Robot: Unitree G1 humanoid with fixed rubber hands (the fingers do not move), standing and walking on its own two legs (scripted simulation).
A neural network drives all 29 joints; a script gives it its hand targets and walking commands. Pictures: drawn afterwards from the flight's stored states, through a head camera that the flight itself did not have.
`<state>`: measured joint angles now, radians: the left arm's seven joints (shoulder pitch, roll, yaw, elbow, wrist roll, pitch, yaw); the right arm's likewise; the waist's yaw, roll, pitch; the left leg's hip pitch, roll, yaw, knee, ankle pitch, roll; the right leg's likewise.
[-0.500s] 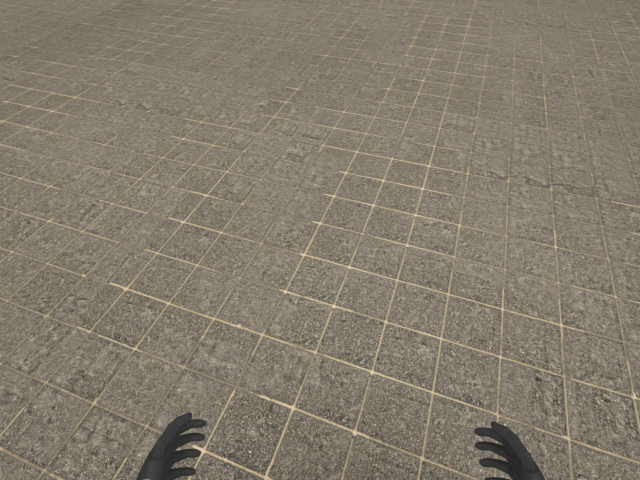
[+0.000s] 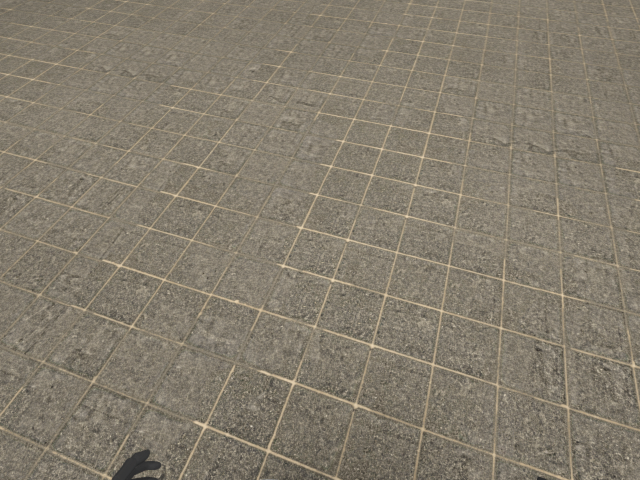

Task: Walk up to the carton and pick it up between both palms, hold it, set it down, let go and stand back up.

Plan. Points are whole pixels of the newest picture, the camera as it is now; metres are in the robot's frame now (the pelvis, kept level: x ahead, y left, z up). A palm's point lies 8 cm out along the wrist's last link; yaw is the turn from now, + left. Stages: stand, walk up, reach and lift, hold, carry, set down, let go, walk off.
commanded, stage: stand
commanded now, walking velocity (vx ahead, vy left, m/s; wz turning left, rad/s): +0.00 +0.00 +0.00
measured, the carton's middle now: out of the picture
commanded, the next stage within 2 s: none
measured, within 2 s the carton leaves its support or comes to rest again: neither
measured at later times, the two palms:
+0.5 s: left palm out of the picture +0.07 +0.30 -0.10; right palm out of the picture +0.11 -0.26 -0.08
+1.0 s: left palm out of the picture +0.05 +0.31 -0.09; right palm out of the picture +0.09 -0.26 -0.09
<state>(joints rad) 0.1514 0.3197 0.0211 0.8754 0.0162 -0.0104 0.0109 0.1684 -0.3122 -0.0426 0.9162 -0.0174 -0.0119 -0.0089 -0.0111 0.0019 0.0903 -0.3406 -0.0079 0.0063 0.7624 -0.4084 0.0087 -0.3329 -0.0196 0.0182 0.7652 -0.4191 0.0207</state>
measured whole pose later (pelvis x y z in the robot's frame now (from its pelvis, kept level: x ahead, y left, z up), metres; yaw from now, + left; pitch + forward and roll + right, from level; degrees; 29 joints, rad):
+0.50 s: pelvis +0.00 +0.02 +0.03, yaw +1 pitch -3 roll -1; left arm 0.11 0.32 0.01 1.06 0.01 0.00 0.01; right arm 0.08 -0.29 -0.02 1.06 -0.02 -0.02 -0.01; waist 0.01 -0.02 0.08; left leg -0.16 -0.03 0.00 0.47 -0.26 0.04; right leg -0.12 -0.04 0.00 0.42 -0.24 0.05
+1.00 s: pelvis +0.00 +0.02 +0.03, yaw +2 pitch -2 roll +0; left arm 0.13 0.31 0.01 1.11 0.01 -0.02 0.01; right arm 0.10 -0.31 -0.01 1.11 -0.01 -0.02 0.00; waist 0.01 0.00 0.06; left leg -0.14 -0.05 -0.02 0.38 -0.20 0.04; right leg -0.11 -0.06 -0.02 0.36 -0.21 0.06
